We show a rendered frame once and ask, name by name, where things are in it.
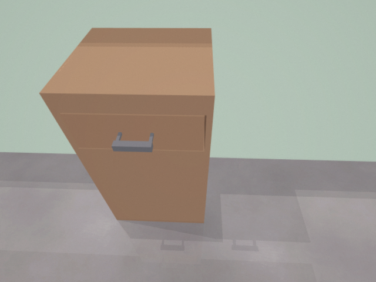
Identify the drawer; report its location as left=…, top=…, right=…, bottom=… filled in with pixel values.
left=60, top=113, right=204, bottom=151

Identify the cabinet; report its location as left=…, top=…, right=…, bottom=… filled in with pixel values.
left=39, top=28, right=215, bottom=223

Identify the handle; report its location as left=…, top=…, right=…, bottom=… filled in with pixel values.
left=112, top=132, right=154, bottom=152

